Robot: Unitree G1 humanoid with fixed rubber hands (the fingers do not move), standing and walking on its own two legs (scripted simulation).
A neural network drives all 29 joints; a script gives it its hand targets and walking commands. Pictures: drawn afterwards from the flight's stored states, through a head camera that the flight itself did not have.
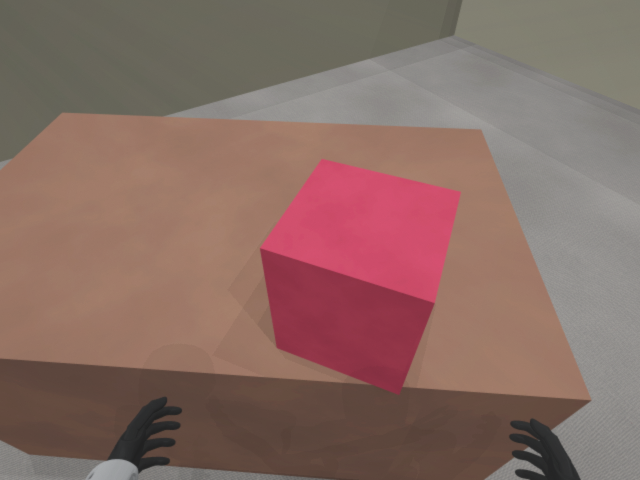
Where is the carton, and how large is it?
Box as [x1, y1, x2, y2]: [260, 159, 460, 394]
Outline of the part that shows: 321,159 260,247 276,345 278,348 398,394 434,303 460,192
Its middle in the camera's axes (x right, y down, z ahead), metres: +0.06 +0.06 +0.59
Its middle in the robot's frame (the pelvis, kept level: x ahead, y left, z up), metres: +0.41 -0.04 +0.01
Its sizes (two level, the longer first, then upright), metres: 0.210 0.200 0.250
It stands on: a pedestal, 0.66 m high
